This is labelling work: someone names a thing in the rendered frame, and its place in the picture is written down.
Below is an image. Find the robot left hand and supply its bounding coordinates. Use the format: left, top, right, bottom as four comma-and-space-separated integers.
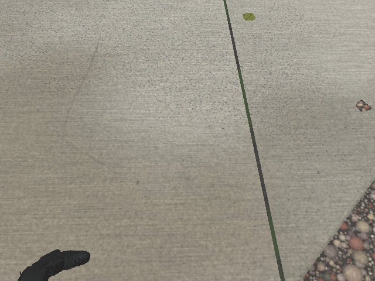
18, 249, 90, 281

